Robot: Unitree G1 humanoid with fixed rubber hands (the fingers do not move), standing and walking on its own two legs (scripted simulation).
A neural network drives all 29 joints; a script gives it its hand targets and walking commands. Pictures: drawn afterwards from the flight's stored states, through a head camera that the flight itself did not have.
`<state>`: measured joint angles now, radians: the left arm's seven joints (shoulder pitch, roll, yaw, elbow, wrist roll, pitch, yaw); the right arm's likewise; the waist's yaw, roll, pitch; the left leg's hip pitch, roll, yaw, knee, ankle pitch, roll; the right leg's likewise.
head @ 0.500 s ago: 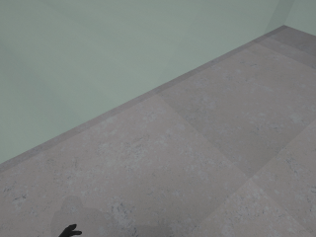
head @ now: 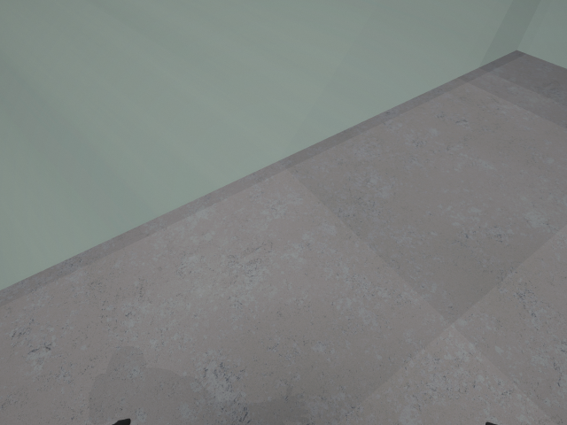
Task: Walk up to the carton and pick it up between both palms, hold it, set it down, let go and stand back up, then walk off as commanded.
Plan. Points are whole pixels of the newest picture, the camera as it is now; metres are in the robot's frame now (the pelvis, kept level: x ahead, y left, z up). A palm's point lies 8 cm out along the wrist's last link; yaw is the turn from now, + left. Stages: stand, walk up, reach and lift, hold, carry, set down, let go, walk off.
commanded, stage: stand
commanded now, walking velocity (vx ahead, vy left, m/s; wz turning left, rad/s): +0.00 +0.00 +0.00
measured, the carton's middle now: out of the picture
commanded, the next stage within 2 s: walk up in 0.34 s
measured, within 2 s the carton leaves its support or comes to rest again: neither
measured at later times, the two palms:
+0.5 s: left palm out of the picture +0.10 +0.29 -0.12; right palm out of the picture +0.10 -0.28 -0.12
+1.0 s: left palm out of the picture +0.06 +0.22 -0.11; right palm out of the picture +0.09 -0.39 -0.13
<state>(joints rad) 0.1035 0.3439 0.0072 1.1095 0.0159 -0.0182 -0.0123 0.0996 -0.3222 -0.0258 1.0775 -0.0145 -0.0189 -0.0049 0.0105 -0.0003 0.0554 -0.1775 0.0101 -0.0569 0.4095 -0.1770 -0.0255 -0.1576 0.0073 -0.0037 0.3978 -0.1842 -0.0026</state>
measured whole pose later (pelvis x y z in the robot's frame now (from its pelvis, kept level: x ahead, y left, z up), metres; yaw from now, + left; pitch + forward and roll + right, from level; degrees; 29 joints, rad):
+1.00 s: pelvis -0.03 -0.08 -0.02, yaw -3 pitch -3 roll +1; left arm 0.18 0.34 0.05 0.80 0.04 0.08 -0.04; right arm 0.08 -0.40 -0.05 0.87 0.01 0.04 -0.04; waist 0.03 0.04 0.19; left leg -0.44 -0.07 -0.11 1.07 -0.54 0.02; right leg -0.28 0.08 0.04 0.62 -0.28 -0.06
